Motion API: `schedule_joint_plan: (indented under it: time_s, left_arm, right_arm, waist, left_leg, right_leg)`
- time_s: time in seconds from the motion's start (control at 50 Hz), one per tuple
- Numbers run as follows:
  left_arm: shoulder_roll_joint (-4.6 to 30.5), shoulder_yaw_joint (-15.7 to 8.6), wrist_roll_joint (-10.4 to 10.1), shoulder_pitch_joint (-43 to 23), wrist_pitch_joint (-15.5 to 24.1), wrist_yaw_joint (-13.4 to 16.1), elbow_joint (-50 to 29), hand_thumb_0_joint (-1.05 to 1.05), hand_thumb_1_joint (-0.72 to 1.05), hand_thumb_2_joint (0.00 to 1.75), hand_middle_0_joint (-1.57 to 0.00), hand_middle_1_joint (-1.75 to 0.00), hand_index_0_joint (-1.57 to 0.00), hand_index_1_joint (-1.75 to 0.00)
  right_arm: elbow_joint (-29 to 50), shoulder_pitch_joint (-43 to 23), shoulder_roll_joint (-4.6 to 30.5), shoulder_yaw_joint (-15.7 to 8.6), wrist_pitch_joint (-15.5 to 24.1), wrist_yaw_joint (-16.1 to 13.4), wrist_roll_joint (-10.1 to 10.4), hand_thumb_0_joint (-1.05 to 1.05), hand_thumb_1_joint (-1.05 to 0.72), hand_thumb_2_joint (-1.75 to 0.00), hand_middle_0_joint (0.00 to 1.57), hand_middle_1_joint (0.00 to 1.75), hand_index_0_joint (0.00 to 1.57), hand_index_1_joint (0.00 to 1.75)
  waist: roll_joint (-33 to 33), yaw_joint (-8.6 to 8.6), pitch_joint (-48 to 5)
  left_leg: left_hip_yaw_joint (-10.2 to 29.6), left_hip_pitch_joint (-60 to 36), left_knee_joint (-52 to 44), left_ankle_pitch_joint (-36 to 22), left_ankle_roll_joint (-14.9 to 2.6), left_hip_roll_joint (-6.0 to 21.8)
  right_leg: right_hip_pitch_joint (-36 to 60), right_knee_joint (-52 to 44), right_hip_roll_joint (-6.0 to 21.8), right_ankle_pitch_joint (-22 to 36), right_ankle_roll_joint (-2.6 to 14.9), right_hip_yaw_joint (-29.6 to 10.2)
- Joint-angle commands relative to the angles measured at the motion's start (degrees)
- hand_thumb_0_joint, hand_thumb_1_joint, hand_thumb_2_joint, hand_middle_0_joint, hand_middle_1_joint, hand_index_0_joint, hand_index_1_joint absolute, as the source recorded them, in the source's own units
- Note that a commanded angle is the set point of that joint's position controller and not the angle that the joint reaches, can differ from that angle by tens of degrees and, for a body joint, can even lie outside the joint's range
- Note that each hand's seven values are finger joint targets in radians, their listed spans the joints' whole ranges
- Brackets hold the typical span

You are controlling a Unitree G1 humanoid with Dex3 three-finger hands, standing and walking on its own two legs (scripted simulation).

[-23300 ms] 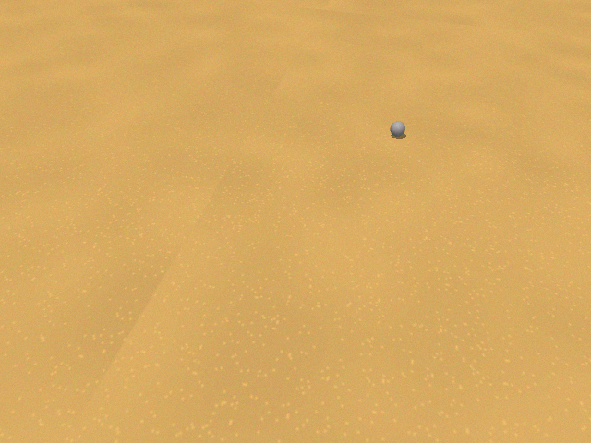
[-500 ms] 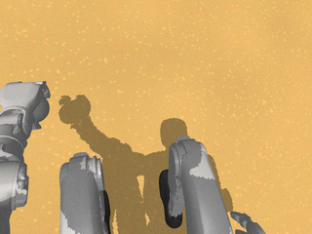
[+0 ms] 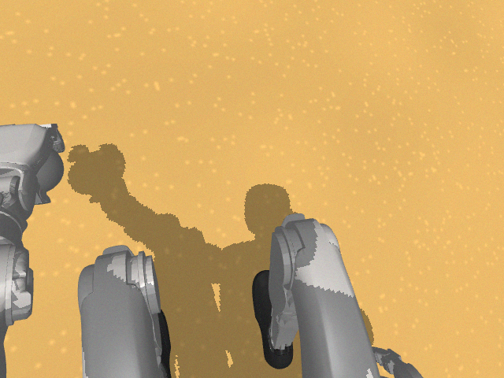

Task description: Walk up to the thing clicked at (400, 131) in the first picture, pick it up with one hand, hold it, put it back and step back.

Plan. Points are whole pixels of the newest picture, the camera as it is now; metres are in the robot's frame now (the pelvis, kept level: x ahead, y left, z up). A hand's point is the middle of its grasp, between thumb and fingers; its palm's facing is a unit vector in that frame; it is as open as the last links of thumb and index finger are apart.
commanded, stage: lower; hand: left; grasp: from above
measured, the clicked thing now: (32, 168) +0.47 +0.28 -0.19
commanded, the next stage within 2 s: rest in 0.24 s
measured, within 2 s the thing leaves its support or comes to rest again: neither
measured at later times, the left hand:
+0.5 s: hand (50, 177) +0.47 +0.27 -0.23, palm faces -0.48 -0.06 -0.88, open 10.3 cm
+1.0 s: hand (56, 182) +0.47 +0.27 -0.27, palm faces -0.48 -0.09 -0.87, open 10.4 cm
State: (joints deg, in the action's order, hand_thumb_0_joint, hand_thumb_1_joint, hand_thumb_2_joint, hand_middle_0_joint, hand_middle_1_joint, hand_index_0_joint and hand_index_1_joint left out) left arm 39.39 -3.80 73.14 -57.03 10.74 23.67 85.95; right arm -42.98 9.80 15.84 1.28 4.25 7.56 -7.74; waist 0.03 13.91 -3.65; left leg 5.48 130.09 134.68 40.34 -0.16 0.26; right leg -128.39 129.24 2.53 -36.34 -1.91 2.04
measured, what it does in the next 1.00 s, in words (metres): stands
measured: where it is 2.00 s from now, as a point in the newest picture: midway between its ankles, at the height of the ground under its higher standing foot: (218, 354)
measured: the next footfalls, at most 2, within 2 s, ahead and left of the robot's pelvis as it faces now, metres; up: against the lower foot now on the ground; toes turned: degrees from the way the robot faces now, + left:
none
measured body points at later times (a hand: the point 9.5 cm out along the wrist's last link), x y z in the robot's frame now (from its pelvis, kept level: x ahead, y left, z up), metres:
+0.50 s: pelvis +0.00 +0.00 -0.03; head +0.26 +0.06 +0.33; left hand +0.49 +0.27 -0.18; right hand +0.03 -0.28 -0.13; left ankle +0.07 +0.12 -0.31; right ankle +0.11 -0.13 -0.31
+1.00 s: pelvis +0.01 +0.00 -0.05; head +0.28 +0.08 +0.30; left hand +0.49 +0.28 -0.22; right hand +0.02 -0.28 -0.12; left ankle +0.07 +0.12 -0.31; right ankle +0.11 -0.13 -0.31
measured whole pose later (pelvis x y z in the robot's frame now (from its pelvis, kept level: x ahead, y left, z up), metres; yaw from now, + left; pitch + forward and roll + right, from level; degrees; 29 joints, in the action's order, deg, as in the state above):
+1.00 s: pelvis +0.01 +0.00 -0.05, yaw -4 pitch +32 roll -11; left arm 49.6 -11.1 77.7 -57.7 13.7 32.7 95.9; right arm -42.3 8.2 18.3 6.9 8.5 13.3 -14.4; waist 3.5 19.0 3.9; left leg 10.3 135.7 145.7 43.0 0.2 0.0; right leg -132.3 136.8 1.4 -37.1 -2.8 5.4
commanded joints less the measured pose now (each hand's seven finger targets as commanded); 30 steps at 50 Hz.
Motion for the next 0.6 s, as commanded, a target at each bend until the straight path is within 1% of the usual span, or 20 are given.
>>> schedule_joint_plan:
  time_s: [0.0, 0.1, 0.14, 0.16, 0.2, 0.22, 0.24, 0.28, 0.32, 0.34, 0.36, 0.4, 0.42, 0.44, 0.46, 0.48, 0.5, 0.52, 0.54, 0.58]
  left_arm:
    - [12.7, -1.1, -0.1, -18.1, 0.6, 2.4, -5.6, 0.00, 0.55, 0.92, -0.89, -0.93, -0.92, -0.90]
    - [14.6, -2.2, 0.7, -19.7, 1.7, 3.8, -5.3, 0.00, 0.55, 0.94, -0.90, -0.95, -0.92, -0.92]
    - [14.9, -2.4, 1.2, -19.0, 1.8, 4.5, -2.8, 0.00, 0.56, 0.94, -0.90, -0.96, -0.93, -0.93]
    - [15.1, -2.4, 1.6, -19.4, 2.1, 4.8, -3.6, 0.00, 0.56, 0.94, -0.90, -0.95, -0.93, -0.92]
    - [18.9, -4.7, 1.9, -19.5, 2.4, 6.0, -4.6, 0.00, 0.55, 0.93, -0.89, -0.96, -0.92, -0.93]
    - [17.5, -4.4, 2.1, -18.7, 2.1, 6.4, -3.6, 0.00, 0.56, 0.94, -0.89, -0.96, -0.92, -0.93]
    - [16.5, -3.8, 2.3, -18.8, 2.0, 6.7, -3.2, 0.00, 0.55, 0.95, -0.88, -0.97, -0.91, -0.95]
    - [16.0, -2.9, 2.3, -20.4, 2.0, 7.0, -1.0, 0.00, 0.54, 0.96, -0.87, -1.00, -0.90, -0.97]
    - [19.4, -5.0, 2.2, -18.9, 1.8, 7.6, -1.8, 0.00, 0.52, 0.97, -0.87, -0.98, -0.89, -0.96]
    - [19.5, -5.0, 2.5, -18.6, 1.7, 7.9, -2.3, 0.00, 0.52, 0.97, -0.86, -0.95, -0.88, -0.92]
    - [18.4, -4.6, 2.6, -17.8, 1.5, 8.0, -1.2, 0.00, 0.50, 0.98, -0.86, -0.94, -0.87, -0.92]
    - [16.2, -3.1, 2.3, -19.0, 1.4, 7.8, 1.3, 0.00, 0.46, 0.95, -0.81, -0.95, -0.84, -0.92]
    - [17.1, -3.5, 2.0, -19.4, 1.6, 7.9, -0.6, 0.00, 0.45, 0.93, -0.79, -0.96, -0.82, -0.93]
    - [18.6, -4.4, 1.8, -18.2, 1.5, 8.0, 0.3, 0.00, 0.43, 0.95, -0.79, -0.95, -0.82, -0.92]
    - [18.1, -3.7, 2.1, -17.9, 1.4, 7.9, 1.9, 0.00, 0.45, 0.93, -0.79, -0.96, -0.82, -0.92]
    - [19.0, -4.6, 2.1, -18.2, 1.8, 8.2, -1.0, 0.00, 0.45, 0.95, -0.79, -0.96, -0.82, -0.93]
    - [18.4, -4.2, 2.0, -17.8, 1.5, 8.4, 1.7, 0.00, 0.46, 0.97, -0.80, -0.97, -0.83, -0.94]
    - [18.7, -4.3, 2.2, -18.7, 1.7, 8.5, 0.5, 0.00, 0.48, 0.96, -0.80, -0.99, -0.84, -0.95]
    - [19.4, -5.1, 2.3, -18.1, 1.9, 8.6, 2.3, 0.00, 0.47, 0.97, -0.80, -0.99, -0.83, -0.96]
    - [21.9, -6.7, 2.7, -17.8, 2.2, 8.9, 1.3, 0.00, 0.48, 0.98, -0.82, -0.98, -0.85, -0.96]
  right_arm:
    - [0.2, 12.5, 14.2, -3.9, 0.7, -0.2, -0.4, 0.00, -0.91, -0.90, 0.20, 0.30, 0.20, 0.30]
    - [0.6, 12.1, 14.5, -3.1, 1.0, 0.3, -1.0, 0.00, -0.91, -0.90, 0.20, 0.30, 0.20, 0.30]
    - [0.6, 12.1, 14.6, -2.8, 1.3, 0.6, -1.5, 0.00, -0.91, -0.90, 0.20, 0.30, 0.20, 0.30]
    - [0.5, 12.3, 14.7, -2.6, 1.4, 0.7, -1.8, 0.00, -0.91, -0.90, 0.20, 0.30, 0.20, 0.30]
    - [0.7, 12.1, 15.4, -2.4, 1.5, 0.7, -1.9, 0.00, -0.91, -0.90, 0.20, 0.30, 0.20, 0.30]
    - [0.8, 12.5, 15.3, -2.3, 1.6, 0.9, -2.3, 0.00, -0.91, -0.90, 0.20, 0.30, 0.20, 0.30]
    - [0.5, 11.9, 15.1, -2.3, 1.6, 0.9, -2.4, 0.00, -0.91, -0.90, 0.20, 0.30, 0.20, 0.30]
    - [0.3, 12.0, 15.2, -2.1, 1.9, 1.2, -2.8, 0.00, -0.91, -0.90, 0.20, 0.30, 0.20, 0.30]
    - [0.3, 12.1, 15.8, -2.0, 2.0, 1.1, -2.9, 0.00, -0.91, -0.90, 0.20, 0.30, 0.20, 0.30]
    - [0.4, 12.0, 15.7, -1.7, 2.1, 1.3, -3.1, 0.00, -0.90, -0.90, 0.20, 0.30, 0.20, 0.30]
    - [0.3, 12.0, 15.6, -1.7, 2.1, 1.4, -3.3, 0.00, -0.90, -0.90, 0.20, 0.30, 0.20, 0.30]
    - [0.2, 11.9, 15.5, -1.3, 2.3, 1.9, -3.5, 0.00, -0.90, -0.90, 0.20, 0.30, 0.20, 0.30]
    - [0.1, 12.0, 15.8, -1.3, 2.3, 1.9, -3.6, 0.00, -0.90, -0.89, 0.20, 0.30, 0.20, 0.30]
    - [0.1, 11.9, 16.1, -1.3, 2.4, 1.8, -3.5, 0.00, -0.90, -0.90, 0.20, 0.30, 0.20, 0.30]
    - [-0.1, 11.9, 15.8, -0.9, 2.6, 2.1, -3.7, 0.00, -0.90, -0.90, 0.20, 0.30, 0.20, 0.30]
    - [-0.1, 12.0, 15.9, -1.0, 2.6, 2.1, -3.9, 0.00, -0.90, -0.89, 0.20, 0.30, 0.20, 0.30]
    - [-0.1, 11.8, 15.8, -0.8, 2.8, 2.3, -4.0, 0.00, -0.90, -0.90, 0.20, 0.30, 0.20, 0.30]
    - [0.0, 11.8, 16.3, -0.6, 2.9, 2.6, -4.3, 0.00, -0.90, -0.89, 0.20, 0.30, 0.20, 0.30]
    - [0.5, 11.6, 16.8, -0.6, 3.1, 2.7, -4.4, 0.00, -0.90, -0.90, 0.20, 0.30, 0.20, 0.30]
    - [0.2, 12.0, 17.2, -0.5, 3.1, 2.8, -4.6, 0.00, -0.90, -0.90, 0.20, 0.30, 0.20, 0.30]
  waist:
    - [-15.0, 1.59, -36.6]
    - [-16.8, 2.07, -38.0]
    - [-15.5, 2.70, -35.7]
    - [-16.0, 2.77, -36.2]
    - [-18.4, 1.59, -38.5]
    - [-18.3, 2.24, -38.0]
    - [-18.0, 2.25, -38.2]
    - [-17.1, 4.21, -35.7]
    - [-17.0, 2.47, -36.9]
    - [-18.6, 2.14, -37.1]
    - [-18.5, 2.50, -37.4]
    - [-16.6, 4.51, -34.4]
    - [-16.8, 4.06, -35.7]
    - [-16.4, 3.22, -36.4]
    - [-16.9, 3.88, -35.2]
    - [-18.7, 3.13, -37.1]
    - [-17.9, 3.98, -35.8]
    - [-18.5, 4.46, -35.5]
    - [-17.1, 5.17, -34.0]
    - [-17.4, 4.36, -34.5]
  left_leg:
    - [-3.5, -27.6, -14.2, -10.8, -0.98, -1.6]
    - [-3.5, -26.7, -12.9, -11.3, -0.91, -1.7]
    - [-3.7, -25.2, -12.0, -9.9, -1.13, -1.7]
    - [-3.9, -25.5, -11.7, -10.2, -1.12, -1.8]
    - [-3.9, -26.1, -11.4, -11.6, -1.00, -1.9]
    - [-3.7, -27.0, -11.1, -12.0, -0.90, -1.7]
    - [-3.6, -26.9, -11.0, -11.4, -0.89, -1.7]
    - [-3.6, -24.4, -10.0, -9.2, -1.27, -1.6]
    - [-3.7, -23.6, -9.6, -9.6, -1.42, -1.7]
    - [-4.0, -24.2, -9.8, -10.7, -1.20, -1.8]
    - [-3.6, -24.8, -9.6, -10.9, -1.10, -1.7]
    - [-3.3, -22.8, -8.8, -9.2, -1.38, -1.6]
    - [-3.3, -22.5, -9.1, -9.4, -1.42, -1.7]
    - [-3.2, -23.0, -8.6, -10.1, -1.40, -1.6]
    - [-3.2, -23.0, -8.2, -10.4, -1.27, -1.6]
    - [-3.0, -24.6, -8.7, -11.9, -0.99, -1.6]
    - [-2.7, -24.8, -7.5, -12.1, -1.01, -1.4]
    - [-2.7, -24.3, -7.7, -12.4, -1.04, -1.5]
    - [-2.5, -22.8, -6.9, -11.7, -1.23, -1.4]
    - [-2.7, -22.4, -6.5, -12.4, -1.25, -1.4]
  right_leg:
    - [18.7, -11.2, -2.4, 9.7, 4.01, 5.6]
    - [18.7, -9.5, -2.5, 10.2, 3.95, 6.1]
    - [18.0, -9.5, -2.6, 9.0, 3.76, 6.3]
    - [18.5, -9.4, -2.8, 9.4, 3.69, 6.3]
    - [18.8, -8.5, -2.6, 10.5, 3.73, 6.4]
    - [18.4, -8.1, -2.5, 10.8, 3.57, 6.7]
    - [17.6, -7.9, -2.8, 10.4, 3.70, 6.8]
    - [16.9, -8.2, -3.0, 9.0, 3.56, 7.0]
    - [18.3, -7.9, -2.8, 9.4, 3.42, 6.9]
    - [18.3, -7.4, -2.8, 10.2, 3.45, 6.8]
    - [17.9, -7.1, -2.9, 10.4, 3.52, 7.1]
    - [16.7, -7.0, -3.2, 9.4, 3.48, 7.5]
    - [18.0, -7.4, -3.4, 9.5, 3.39, 7.5]
    - [18.0, -7.0, -3.3, 10.1, 3.41, 7.5]
    - [17.6, -6.3, -3.3, 10.3, 3.47, 7.6]
    - [18.5, -6.1, -3.4, 11.3, 3.38, 7.7]
    - [17.2, -5.4, -3.3, 11.8, 3.38, 8.0]
    - [16.9, -5.4, -3.4, 11.9, 3.32, 8.1]
    - [17.3, -5.3, -3.4, 12.0, 3.29, 8.3]
    - [18.5, -5.4, -3.4, 12.6, 3.27, 8.1]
